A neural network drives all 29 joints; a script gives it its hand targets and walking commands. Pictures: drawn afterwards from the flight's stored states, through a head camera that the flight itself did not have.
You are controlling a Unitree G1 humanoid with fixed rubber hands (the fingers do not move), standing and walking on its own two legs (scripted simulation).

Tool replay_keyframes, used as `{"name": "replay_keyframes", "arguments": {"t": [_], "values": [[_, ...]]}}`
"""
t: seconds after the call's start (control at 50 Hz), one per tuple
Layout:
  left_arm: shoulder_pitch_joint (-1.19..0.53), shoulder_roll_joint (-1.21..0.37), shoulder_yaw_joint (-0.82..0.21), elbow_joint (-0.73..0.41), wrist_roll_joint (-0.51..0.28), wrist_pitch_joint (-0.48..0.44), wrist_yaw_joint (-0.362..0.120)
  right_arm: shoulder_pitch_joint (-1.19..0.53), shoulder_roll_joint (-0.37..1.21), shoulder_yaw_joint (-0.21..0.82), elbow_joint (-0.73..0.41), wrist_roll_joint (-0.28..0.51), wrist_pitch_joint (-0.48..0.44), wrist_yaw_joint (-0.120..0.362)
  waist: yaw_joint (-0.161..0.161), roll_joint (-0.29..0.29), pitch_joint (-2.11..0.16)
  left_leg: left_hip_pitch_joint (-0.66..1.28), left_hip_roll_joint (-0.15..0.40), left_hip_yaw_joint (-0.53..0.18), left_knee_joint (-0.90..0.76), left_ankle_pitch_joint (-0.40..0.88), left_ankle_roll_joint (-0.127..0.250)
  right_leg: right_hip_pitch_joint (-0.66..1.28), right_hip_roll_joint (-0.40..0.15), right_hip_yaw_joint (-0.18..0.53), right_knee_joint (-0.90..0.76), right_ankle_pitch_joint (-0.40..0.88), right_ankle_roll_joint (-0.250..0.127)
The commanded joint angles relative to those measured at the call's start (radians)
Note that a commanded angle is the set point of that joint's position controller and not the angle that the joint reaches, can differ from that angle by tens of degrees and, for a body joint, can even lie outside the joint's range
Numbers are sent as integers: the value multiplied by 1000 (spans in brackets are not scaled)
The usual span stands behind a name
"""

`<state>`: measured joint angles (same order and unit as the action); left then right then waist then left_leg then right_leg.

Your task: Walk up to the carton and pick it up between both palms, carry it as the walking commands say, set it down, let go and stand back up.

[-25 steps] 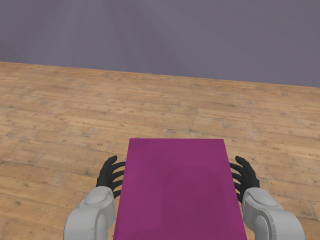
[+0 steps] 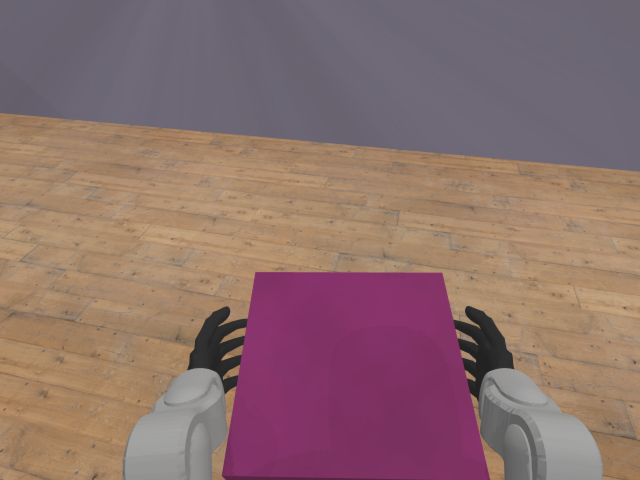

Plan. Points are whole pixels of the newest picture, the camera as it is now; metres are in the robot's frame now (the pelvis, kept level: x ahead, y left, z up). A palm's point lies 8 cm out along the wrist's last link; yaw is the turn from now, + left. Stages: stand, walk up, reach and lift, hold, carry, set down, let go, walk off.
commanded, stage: carry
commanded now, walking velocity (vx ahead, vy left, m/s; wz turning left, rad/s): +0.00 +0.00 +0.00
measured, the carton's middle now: (347, 402) +0.24 +0.00 +0.02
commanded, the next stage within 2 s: none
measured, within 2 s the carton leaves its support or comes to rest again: neither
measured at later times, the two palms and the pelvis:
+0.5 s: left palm (192, 375) +0.24 +0.17 +0.09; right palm (471, 376) +0.24 -0.13 +0.09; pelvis +0.00 +0.02 +0.00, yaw +0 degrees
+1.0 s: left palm (194, 371) +0.24 +0.17 +0.09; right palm (471, 374) +0.24 -0.13 +0.09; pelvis +0.01 +0.02 +0.00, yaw +0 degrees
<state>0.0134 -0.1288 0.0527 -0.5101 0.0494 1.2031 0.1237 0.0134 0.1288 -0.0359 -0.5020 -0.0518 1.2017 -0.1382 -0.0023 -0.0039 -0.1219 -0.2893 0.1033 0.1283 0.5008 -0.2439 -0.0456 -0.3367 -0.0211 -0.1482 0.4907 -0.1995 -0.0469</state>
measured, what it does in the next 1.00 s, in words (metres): stands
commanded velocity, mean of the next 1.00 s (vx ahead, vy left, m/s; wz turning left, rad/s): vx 0.00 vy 0.00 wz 0.00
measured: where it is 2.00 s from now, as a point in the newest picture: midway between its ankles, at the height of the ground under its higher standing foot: outside the picture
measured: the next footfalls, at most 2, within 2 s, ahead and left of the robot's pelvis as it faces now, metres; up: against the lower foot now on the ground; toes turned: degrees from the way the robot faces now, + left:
none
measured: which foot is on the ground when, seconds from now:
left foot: down 0.00-1.00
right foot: down 0.00-1.00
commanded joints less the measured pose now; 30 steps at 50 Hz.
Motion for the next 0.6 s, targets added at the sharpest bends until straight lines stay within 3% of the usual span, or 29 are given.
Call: {"name": "replay_keyframes", "arguments": {"t": [0.0,0.58], "values": [[-371,-716,-595,-72,-252,-14,-113,-364,733,606,-77,265,-12,115,0,6,-117,22,59,-76,-72,64,11,75,-127,150,-95,48,27],[-381,-739,-602,-54,-253,-39,-113,-369,743,607,-71,259,-35,117,3,10,-118,25,64,-73,-69,89,34,85,-124,126,-57,67,30]]}}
